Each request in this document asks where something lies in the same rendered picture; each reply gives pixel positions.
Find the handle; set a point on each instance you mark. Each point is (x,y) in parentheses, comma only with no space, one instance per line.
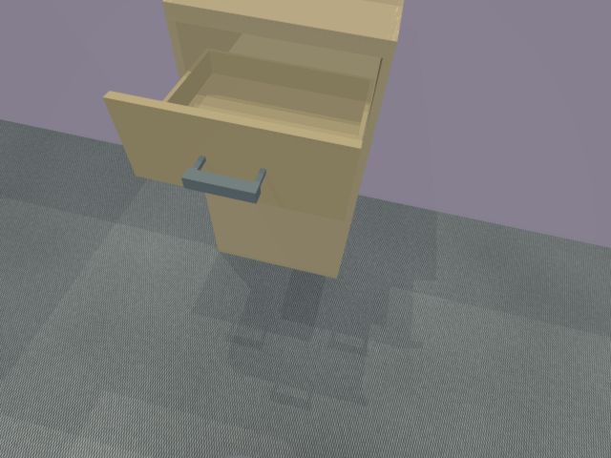
(229,187)

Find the cabinet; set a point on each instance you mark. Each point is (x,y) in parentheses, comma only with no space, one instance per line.
(346,36)

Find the drawer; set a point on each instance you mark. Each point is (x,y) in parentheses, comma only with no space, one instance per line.
(303,125)

